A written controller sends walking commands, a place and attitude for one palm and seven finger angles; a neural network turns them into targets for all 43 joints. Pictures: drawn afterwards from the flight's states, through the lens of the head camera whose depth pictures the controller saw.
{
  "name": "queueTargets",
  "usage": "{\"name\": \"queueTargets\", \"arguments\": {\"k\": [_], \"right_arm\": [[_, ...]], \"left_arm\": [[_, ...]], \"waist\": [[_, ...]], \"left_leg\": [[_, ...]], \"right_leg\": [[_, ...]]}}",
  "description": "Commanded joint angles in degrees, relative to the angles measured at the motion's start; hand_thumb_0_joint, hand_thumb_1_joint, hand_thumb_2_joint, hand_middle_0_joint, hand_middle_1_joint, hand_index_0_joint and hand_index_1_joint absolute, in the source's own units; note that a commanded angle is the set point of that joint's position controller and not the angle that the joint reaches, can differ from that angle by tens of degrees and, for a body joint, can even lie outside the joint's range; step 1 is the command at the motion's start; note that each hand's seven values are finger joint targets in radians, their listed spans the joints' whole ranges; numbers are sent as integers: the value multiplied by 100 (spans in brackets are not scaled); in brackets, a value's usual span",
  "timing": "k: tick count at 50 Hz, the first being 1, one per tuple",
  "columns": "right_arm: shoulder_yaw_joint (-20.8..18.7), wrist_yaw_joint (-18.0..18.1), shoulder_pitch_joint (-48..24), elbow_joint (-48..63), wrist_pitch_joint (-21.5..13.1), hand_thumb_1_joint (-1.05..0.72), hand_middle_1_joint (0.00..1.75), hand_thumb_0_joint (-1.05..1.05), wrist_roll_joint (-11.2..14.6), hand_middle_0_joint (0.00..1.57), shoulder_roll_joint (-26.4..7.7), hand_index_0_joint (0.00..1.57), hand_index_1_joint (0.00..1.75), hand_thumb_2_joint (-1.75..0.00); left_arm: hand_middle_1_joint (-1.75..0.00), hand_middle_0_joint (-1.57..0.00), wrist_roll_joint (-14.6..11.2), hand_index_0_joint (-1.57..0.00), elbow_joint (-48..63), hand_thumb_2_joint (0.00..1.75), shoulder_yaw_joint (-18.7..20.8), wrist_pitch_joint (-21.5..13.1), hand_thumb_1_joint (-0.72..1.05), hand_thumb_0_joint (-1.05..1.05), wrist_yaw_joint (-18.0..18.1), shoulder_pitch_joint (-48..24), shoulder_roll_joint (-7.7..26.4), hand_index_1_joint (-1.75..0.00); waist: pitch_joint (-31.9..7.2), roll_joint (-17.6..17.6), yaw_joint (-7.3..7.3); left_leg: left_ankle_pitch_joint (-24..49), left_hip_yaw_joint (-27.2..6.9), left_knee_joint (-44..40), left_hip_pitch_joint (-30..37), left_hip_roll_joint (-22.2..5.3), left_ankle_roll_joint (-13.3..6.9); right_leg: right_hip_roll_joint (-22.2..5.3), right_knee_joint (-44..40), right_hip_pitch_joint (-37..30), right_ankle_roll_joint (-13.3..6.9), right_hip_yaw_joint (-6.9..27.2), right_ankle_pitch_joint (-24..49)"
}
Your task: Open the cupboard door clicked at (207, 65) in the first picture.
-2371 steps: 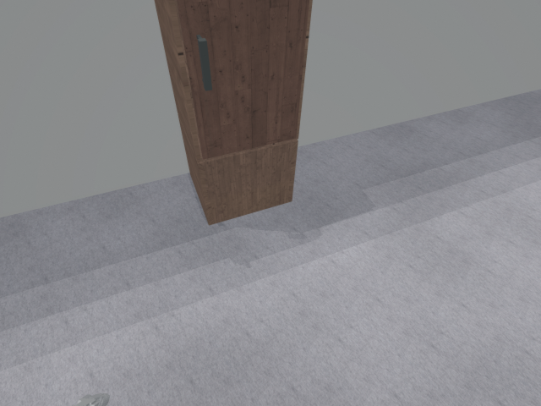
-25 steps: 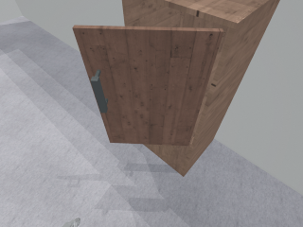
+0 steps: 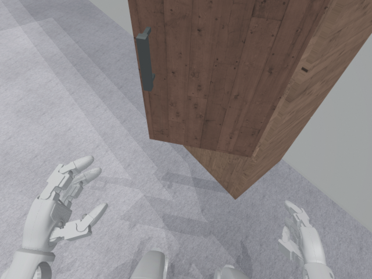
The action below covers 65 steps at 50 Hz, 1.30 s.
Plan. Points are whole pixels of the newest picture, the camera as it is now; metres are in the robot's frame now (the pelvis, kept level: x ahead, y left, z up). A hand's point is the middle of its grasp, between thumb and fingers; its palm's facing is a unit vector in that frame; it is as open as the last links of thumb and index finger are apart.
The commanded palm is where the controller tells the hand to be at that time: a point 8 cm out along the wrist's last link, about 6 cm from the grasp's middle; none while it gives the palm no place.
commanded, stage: raise the hand with hooked fingers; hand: left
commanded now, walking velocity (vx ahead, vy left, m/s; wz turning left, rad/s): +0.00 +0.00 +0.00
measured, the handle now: (148, 60) +0.59 +0.18 +0.13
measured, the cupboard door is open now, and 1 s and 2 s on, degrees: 39 39 39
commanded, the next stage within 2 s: move the hooked fingers beside the handle in 1.52 s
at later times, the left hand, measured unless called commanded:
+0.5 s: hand (68, 181) +0.25 +0.26 +0.09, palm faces -0.09 -0.99 -0.05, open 12.5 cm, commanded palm +0.23 +0.32 +0.11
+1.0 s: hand (38, 132) +0.31 +0.31 +0.15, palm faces -0.01 -1.00 -0.04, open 14.0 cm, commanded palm +0.29 +0.35 +0.15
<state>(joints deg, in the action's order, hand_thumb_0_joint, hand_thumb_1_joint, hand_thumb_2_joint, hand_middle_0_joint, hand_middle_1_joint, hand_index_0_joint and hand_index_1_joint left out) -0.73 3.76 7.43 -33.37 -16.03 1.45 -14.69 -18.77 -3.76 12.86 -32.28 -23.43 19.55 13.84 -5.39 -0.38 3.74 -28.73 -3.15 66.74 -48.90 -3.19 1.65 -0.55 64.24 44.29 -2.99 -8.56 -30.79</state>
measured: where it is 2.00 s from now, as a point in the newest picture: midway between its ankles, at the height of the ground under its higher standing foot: outside the picture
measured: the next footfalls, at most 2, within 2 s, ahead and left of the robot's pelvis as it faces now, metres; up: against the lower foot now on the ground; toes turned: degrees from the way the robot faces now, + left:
none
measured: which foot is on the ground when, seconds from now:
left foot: down 0.00-1.00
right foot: down 0.00-1.00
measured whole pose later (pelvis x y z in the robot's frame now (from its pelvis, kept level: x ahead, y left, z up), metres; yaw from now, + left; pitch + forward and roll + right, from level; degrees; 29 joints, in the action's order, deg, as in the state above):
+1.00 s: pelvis +0.02 +0.04 +0.05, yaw -1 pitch +6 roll -2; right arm 3.9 5.8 15.9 -33.6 -12.8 2.6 -15.1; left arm -20.6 -19.2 24.7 -10.0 -29.2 -2.8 25.3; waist -3.6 -1.5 1.0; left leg -22.4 1.0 48.3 -31.9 -1.6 -1.6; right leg -1.3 44.3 27.9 0.6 -4.9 -22.1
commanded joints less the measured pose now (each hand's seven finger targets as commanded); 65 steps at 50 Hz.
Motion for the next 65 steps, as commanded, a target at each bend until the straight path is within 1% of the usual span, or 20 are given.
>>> {"name": "queueTargets", "arguments": {"k": [1, 4, 6, 9, 11, 14, 16, 20, 24, 26, 30, 34, 35, 40, 43, 51, 55, 59, 60, 65], "right_arm": [[-215, 155, 250, 773, -172, -90, 30, 0, 167, 20, -791, 20, 30, -90], [-195, 169, 41, 1082, -12, -90, 30, 0, 185, 20, -693, 20, 30, -90], [-152, 149, 50, 1168, 41, -90, 30, 0, 154, 20, -560, 20, 30, -90], [-142, 105, 92, 1103, -14, -90, 30, 0, 86, 20, -503, 20, 30, -90], [-168, 58, 274, 967, -88, -90, 30, 0, 65, 20, -566, 20, 30, -90], [-144, 40, 443, 893, -209, -90, 30, 0, 59, 20, -737, 20, 30, -90], [-175, 70, 588, 832, -289, -90, 30, 0, 112, 20, -813, 20, 30, -90], [-155, 152, 616, 831, -363, -90, 30, 0, 149, 20, -909, 20, 30, -90], [-109, 175, 583, 845, -330, -90, 30, 0, 115, 20, -889, 20, 30, -90], [-81, 149, 542, 874, -279, -90, 30, 0, 126, 20, -834, 20, 30, -90], [-35, 119, 577, 911, -156, -90, 30, 0, 154, 20, -890, 20, 30, -90], [-23, 171, 602, 964, -96, -90, 30, 0, 184, 20, -960, 20, 30, -90], [-10, 183, 598, 980, -80, -90, 30, 0, 183, 20, -959, 20, 30, -90], [51, 238, 565, 925, -77, -90, 30, 0, 118, 20, -912, 20, 30, -90], [45, 257, 573, 850, -77, -90, 30, 0, 122, 20, -900, 20, 30, -90], [45, 292, 622, 796, 44, -90, 30, 0, 191, 20, -984, 20, 30, -90], [18, 237, 685, 869, 53, -90, 30, 0, 168, 20, -998, 20, 30, -90], [-23, 177, 694, 886, 63, -90, 30, 0, 133, 20, -995, 20, 30, -90], [-18, 166, 697, 885, 71, -90, 30, 0, 139, 20, -973, 20, 30, -90], [-22, 186, 705, 857, 98, -90, 30, 0, 154, 20, -951, 20, 30, -90]], "left_arm": [[-75, -25, 69, -25, 527, 60, 389, 806, 20, 0, -373, -979, 1350, -75], [-80, -25, -240, -25, 280, 57, 1118, 1683, 13, 0, -310, -344, 1633, -80], [-82, -26, -444, -26, 691, 55, 1371, 1792, 8, 0, -75, -238, 1544, -82], [-87, -26, -508, -26, 900, 52, 1470, 1450, 1, 0, 331, -362, 1407, -87], [-90, -27, -329, -27, 911, 50, 1198, 1094, -3, 0, 444, -561, 1247, -90], [-94, -27, -84, -27, 859, 47, 541, 809, -10, 0, 301, -1096, 1028, -94], [-98, -27, -40, -27, 774, 45, 475, 786, -15, 0, 117, -1157, 1114, -98], [-103, -28, -113, -28, 1012, 41, 867, 915, -24, 0, -73, -1564, 1691, -103], [-110, -29, -266, -29, 1039, 37, 1502, 1018, -34, 0, 132, -1531, 2090, -110], [-112, -29, -307, -29, 988, 35, 1373, 1104, -38, 0, 189, -1499, 1833, -112], [-118, -30, -210, -30, 386, 31, 1001, 1530, -48, 0, 49, -1754, 1590, -118], [-120, -30, -127, -30, 64, 30, 969, 1890, -50, 0, -238, -2303, 1788, -120], [-120, -30, -118, -30, 132, 30, 998, 1925, -50, 0, -298, -2499, 1849, -120], [-120, -30, -237, -30, 450, 30, 1578, 1702, -50, 0, -337, -3285, 2460, -120], [-120, -30, -286, -30, 96, 30, 1672, 1626, -50, 0, -364, -3211, 2444, -120], [-120, -30, -307, -30, -871, 30, 1591, 2158, -50, 0, -857, -3743, 2618, -120], [-120, -30, -374, -30, -1019, 30, 1697, 2084, -50, 0, -885, -3426, 2614, -120], [-120, -30, -416, -30, -759, 30, 1909, 1826, -50, 0, -736, -3412, 2777, -120], [-120, -30, -390, -30, -676, 30, 1873, 1777, -50, 0, -706, -3471, 2732, -120], [-120, -30, -309, -30, -620, 30, 1782, 1696, -50, 0, -609, -3605, 2694, -120]], "waist": [[-890, -245, -565], [-1370, 77, -96], [-1563, 86, -3], [-1167, 288, -1], [-968, 146, -209], [-650, -147, -498], [-834, -275, -551], [-1196, -508, -443], [-1210, -602, -207], [-1084, -823, -221], [-549, -640, -389], [-494, -393, -429], [-683, -446, -423], [-1201, -727, -335], [-1178, -610, -334], [-928, -593, -379], [-1053, -143, -306], [-1136, -250, -240], [-1197, -464, -258], [-1029, -615, -356]], "left_leg": [[729, 218, -1151, 647, 267, -377], [1139, 210, -1454, 880, 332, -347], [1403, 243, -1583, 1033, 337, -317], [1403, 154, -1781, 1018, 293, -269], [1293, 156, -1861, 1155, 280, -277], [883, 96, -1941, 1306, 263, -313], [776, 84, -2016, 1507, 255, -318], [789, -10, -2238, 1880, 248, -315], [1244, -87, -2430, 2115, 222, -245], [1461, -68, -2507, 2275, 209, -197], [1387, -67, -2627, 2217, 188, -190], [1263, -81, -2707, 2251, 201, -217], [1380, -73, -2720, 2372, 201, -220], [1831, -79, -2716, 2857, 230, -180], [1950, -60, -2735, 2895, 217, -182], [1954, 82, -2826, 2770, 265, -248], [2085, 136, -2792, 2685, 288, -281], [2211, 200, -2730, 2671, 300, -279], [2228, 227, -2754, 2720, 308, -282], [1976, 253, -2803, 2732, 297, -306]], "right_leg": [[18, -1961, -590, 243, 1234, 197], [-29, -2070, -1396, 272, 1163, 511], [-56, -2052, -1612, 315, 1032, 921], [73, -1981, -1420, 256, 800, 924], [111, -1930, -1074, 255, 686, 877], [156, -1863, -580, 211, 566, 579], [143, -1927, -591, 210, 574, 553], [141, -1955, -871, 168, 542, 687], [195, -1935, -1216, 114, 409, 1090], [182, -1963, -1214, 121, 356, 1283], [217, -2135, -1104, 145, 323, 1368], [242, -2283, -1219, 132, 356, 1349], [234, -2296, -1269, 139, 357, 1422], [253, -2345, -1535, 98, 400, 1680], [242, -2400, -1572, 117, 405, 1776], [192, -2649, -1724, 126, 466, 1985], [209, -2671, -1911, 127, 511, 2139], [217, -2637, -2018, 120, 576, 2271], [212, -2631, -2030, 125, 589, 2306], [204, -2712, -1924, 147, 626, 2090]]}}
